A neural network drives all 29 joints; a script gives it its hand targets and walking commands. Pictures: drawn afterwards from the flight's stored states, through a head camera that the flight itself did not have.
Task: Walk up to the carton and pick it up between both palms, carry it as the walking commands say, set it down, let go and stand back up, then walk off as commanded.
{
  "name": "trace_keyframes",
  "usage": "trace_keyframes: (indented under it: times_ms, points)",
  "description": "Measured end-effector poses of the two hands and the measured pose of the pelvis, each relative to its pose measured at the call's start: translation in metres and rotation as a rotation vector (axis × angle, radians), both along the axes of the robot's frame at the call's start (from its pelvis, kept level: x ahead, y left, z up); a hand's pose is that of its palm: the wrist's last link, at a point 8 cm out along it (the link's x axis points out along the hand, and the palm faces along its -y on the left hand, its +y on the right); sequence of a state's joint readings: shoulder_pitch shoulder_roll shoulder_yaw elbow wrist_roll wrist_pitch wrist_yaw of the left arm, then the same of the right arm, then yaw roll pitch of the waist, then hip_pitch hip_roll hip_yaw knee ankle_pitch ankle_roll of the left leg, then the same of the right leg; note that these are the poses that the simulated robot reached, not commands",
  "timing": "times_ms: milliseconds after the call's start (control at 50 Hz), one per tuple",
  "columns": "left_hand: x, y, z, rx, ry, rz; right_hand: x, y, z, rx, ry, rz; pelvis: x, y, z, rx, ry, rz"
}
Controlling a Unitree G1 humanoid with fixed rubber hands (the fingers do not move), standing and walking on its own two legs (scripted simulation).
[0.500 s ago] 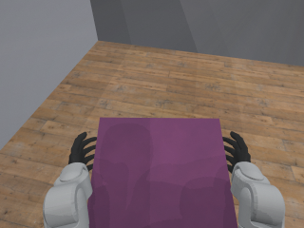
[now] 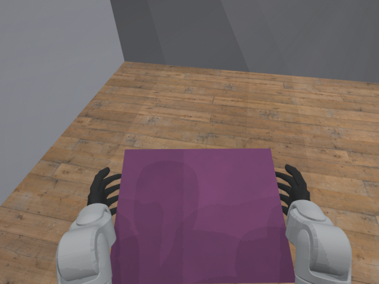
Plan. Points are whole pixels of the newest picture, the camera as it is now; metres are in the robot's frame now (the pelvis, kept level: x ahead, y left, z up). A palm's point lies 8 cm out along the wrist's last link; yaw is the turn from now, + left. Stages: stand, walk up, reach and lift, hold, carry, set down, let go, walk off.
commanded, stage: carry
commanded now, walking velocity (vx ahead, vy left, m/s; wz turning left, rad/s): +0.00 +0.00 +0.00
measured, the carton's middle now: (197, 218) +0.27 +0.00 +0.00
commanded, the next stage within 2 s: none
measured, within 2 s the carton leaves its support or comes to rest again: neither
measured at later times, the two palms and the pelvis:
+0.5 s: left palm (101, 226) +0.22 +0.17 +0.09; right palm (307, 223) +0.21 -0.19 +0.09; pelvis -0.03 -0.01 +0.00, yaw +0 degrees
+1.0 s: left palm (99, 236) +0.21 +0.18 +0.07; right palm (298, 232) +0.21 -0.18 +0.07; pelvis -0.05 +0.00 +0.00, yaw +0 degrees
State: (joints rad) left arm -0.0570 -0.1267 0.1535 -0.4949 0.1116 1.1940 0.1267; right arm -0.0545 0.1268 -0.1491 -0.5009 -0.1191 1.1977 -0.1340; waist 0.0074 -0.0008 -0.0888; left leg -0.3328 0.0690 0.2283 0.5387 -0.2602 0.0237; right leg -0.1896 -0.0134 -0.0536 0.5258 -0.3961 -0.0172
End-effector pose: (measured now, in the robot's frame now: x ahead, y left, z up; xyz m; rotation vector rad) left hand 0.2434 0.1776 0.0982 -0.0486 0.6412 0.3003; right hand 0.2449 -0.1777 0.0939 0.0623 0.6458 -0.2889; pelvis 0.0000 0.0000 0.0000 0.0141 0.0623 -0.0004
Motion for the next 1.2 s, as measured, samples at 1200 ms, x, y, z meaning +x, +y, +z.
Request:
trace_keyframes:
  times_ms: [1200]
  points:
    - [-0.039,0.004,-0.028,-0.007,-0.015,-0.02,-0.04,0.003,-0.023,-0.024,-0.009,0.022,-0.055,0.001,0.0,-0.02,-0.025,0.004]
